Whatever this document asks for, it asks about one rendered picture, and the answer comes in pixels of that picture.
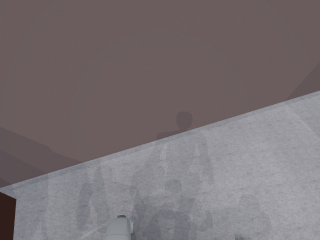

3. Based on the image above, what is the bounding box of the cupboard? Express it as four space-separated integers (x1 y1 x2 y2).
0 192 17 240

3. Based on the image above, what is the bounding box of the left robot thigh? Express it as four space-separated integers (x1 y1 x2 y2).
102 217 133 240

